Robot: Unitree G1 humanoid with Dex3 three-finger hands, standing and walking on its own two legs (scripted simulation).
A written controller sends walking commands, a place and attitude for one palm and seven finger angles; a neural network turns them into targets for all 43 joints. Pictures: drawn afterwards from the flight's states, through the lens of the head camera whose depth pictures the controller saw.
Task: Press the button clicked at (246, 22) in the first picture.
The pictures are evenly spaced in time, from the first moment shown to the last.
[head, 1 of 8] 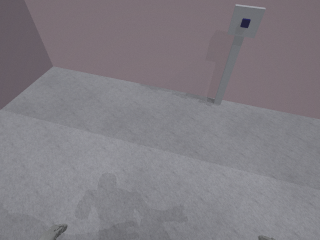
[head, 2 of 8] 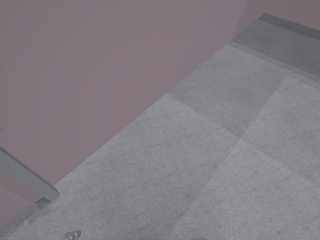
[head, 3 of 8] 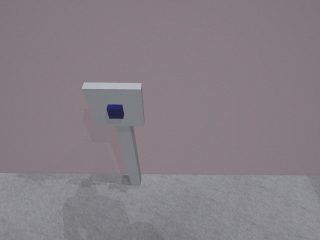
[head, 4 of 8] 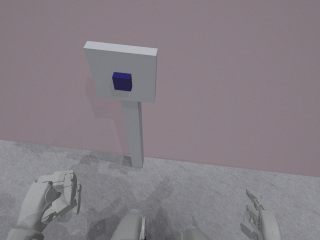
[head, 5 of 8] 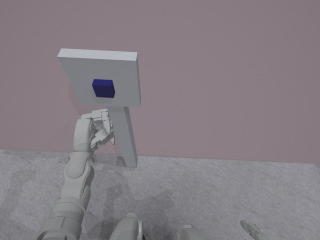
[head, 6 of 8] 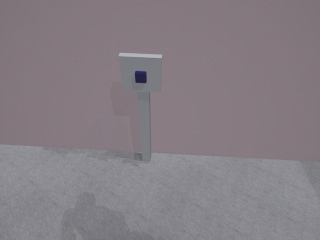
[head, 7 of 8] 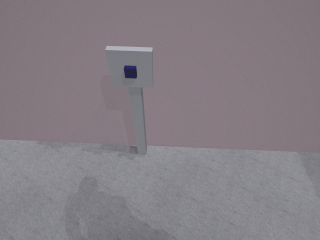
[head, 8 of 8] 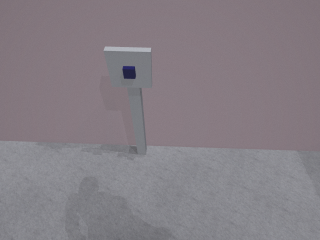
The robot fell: no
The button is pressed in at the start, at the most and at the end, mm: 0 7 0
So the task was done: no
